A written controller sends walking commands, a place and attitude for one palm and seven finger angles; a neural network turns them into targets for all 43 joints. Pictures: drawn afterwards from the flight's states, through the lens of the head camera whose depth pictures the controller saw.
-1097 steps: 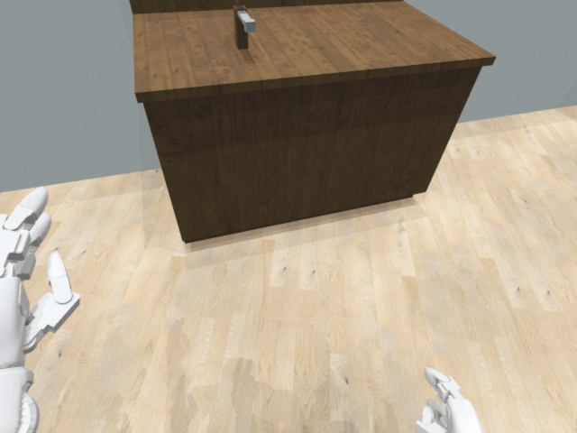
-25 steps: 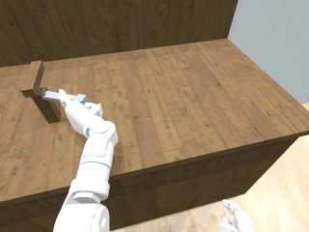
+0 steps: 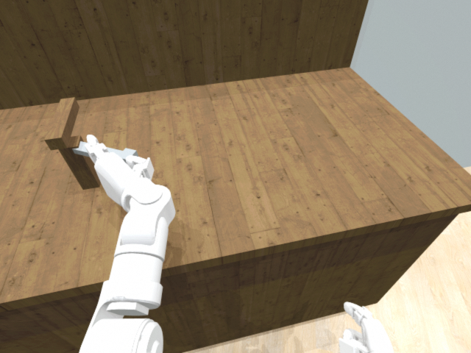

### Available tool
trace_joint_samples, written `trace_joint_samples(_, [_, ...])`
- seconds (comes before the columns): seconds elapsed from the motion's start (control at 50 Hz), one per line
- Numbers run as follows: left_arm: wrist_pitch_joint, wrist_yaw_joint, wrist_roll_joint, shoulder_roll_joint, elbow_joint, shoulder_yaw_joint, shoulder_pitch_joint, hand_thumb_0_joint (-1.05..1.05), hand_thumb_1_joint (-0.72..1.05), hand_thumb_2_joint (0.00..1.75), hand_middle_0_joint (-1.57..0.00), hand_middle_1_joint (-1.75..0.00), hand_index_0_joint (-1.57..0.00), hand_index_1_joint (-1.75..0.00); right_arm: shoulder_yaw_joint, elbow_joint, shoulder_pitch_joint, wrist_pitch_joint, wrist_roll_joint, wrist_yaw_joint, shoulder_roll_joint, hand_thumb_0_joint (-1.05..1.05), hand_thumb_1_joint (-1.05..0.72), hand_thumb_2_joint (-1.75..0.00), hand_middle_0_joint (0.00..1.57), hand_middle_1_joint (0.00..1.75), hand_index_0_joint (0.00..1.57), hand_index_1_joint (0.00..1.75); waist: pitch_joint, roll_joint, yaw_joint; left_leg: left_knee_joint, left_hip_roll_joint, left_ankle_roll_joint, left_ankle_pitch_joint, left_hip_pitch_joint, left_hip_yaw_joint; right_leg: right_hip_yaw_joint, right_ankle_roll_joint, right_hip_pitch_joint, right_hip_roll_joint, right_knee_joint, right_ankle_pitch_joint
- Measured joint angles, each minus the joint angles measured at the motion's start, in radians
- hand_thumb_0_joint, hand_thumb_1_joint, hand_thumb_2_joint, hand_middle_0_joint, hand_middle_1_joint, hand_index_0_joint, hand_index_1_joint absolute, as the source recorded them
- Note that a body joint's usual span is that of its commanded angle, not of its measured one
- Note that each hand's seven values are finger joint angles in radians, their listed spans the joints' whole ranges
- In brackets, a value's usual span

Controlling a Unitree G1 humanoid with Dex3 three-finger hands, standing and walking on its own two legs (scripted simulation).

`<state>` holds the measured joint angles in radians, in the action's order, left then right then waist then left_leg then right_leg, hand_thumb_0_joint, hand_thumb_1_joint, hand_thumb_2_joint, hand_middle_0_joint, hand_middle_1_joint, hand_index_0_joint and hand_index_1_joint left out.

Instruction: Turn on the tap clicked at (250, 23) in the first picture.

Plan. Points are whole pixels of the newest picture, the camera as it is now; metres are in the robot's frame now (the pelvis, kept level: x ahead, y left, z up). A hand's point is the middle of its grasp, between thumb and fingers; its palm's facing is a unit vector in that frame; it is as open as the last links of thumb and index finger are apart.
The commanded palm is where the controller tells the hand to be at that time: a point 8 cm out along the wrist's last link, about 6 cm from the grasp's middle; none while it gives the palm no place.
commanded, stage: lift the hand up off the lever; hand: left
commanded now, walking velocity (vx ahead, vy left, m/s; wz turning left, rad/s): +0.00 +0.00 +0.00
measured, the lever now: (129, 159) +0.42 +0.25 +0.11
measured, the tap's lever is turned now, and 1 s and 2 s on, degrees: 59 63 63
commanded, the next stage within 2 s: draw the hand back beside the body in 1.18 s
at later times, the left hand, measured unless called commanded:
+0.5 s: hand (143, 153) +0.39 +0.20 +0.16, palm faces +0.79 -0.61 -0.04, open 7.9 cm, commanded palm +0.32 +0.22 +0.17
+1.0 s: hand (137, 148) +0.37 +0.20 +0.19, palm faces +0.76 -0.65 -0.01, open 7.9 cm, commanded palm +0.31 +0.21 +0.18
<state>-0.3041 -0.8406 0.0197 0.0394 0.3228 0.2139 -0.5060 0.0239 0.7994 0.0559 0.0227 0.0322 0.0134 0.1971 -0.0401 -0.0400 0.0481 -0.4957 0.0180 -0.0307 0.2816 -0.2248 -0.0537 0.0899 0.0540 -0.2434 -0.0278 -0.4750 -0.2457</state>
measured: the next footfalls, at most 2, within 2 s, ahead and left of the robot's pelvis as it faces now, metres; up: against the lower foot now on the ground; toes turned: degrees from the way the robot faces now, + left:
none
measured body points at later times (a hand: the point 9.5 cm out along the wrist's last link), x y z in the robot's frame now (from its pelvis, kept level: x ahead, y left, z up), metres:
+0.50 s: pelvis +0.00 +0.00 +0.00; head +0.00 -0.02 +0.45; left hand +0.34 +0.23 +0.16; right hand +0.20 -0.21 -0.10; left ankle -0.01 +0.14 -0.74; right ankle +0.01 -0.08 -0.74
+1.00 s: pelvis +0.00 +0.00 +0.01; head -0.02 -0.02 +0.45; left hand +0.32 +0.23 +0.19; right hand +0.23 -0.19 -0.09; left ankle -0.01 +0.14 -0.74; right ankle +0.01 -0.08 -0.74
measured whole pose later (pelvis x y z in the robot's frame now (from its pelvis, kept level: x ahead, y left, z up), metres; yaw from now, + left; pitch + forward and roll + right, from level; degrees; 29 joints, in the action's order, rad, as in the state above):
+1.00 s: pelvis +0.00 +0.00 +0.01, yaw +1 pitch -2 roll +0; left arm -0.44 -0.79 -0.02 0.04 0.16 0.16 -0.51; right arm 0.00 0.81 0.00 0.03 0.00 0.01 0.19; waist -0.03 -0.06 0.09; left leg -0.42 0.01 -0.03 0.25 -0.13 -0.06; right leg 0.10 0.05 -0.15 -0.02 -0.40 -0.22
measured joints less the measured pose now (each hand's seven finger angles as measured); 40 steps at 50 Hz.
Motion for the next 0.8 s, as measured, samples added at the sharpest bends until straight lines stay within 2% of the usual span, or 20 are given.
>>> trace_joint_samples(0.2, [-0.007,0.001,-0.001,-0.012,0.030,0.000,-0.048,0.04,0.88,0.89,-0.15,-0.14,-0.15,-0.15,-0.013,0.008,-0.010,-0.005,-0.006,0.004,-0.011,0.02,-0.91,-0.90,0.20,0.30,0.20,0.30,0.001,-0.005,0.009,0.021,0.000,-0.002,-0.016,0.012,-0.007,0.007,0.002,0.015,0.000,0.021,0.014])
trace_joint_samples(0.44, [-0.036,0.011,-0.010,-0.005,-0.020,-0.001,-0.030,0.02,0.90,0.90,-0.14,-0.14,-0.15,-0.15,-0.008,0.005,-0.005,0.002,-0.007,0.003,-0.002,0.02,-0.91,-0.90,0.20,0.30,0.20,0.30,0.007,-0.008,0.013,0.041,-0.001,0.000,-0.017,0.035,-0.002,0.002,0.000,0.035,0.001,0.038,0.014])
trace_joint_samples(0.66, [-0.086,0.036,-0.029,0.002,-0.131,-0.041,0.018,0.02,0.90,0.90,-0.15,-0.15,-0.15,-0.15,-0.005,-0.002,-0.020,0.011,-0.017,-0.004,0.006,0.02,-0.91,-0.90,0.20,0.30,0.20,0.30,0.012,-0.013,0.022,0.057,-0.005,0.002,-0.018,0.071,-0.001,0.002,-0.004,0.070,0.005,0.051,0.012])
trace_joint_samples(0.8, [-0.114,0.040,-0.034,0.000,-0.135,-0.039,0.009,0.02,0.90,0.90,-0.15,-0.15,-0.15,-0.15,-0.015,0.003,-0.048,0.008,-0.022,-0.004,-0.005,0.02,-0.91,-0.90,0.20,0.30,0.20,0.30,0.012,-0.012,0.030,0.064,-0.003,0.001,-0.023,0.082,-0.003,0.004,-0.003,0.083,0.003,0.063,0.020])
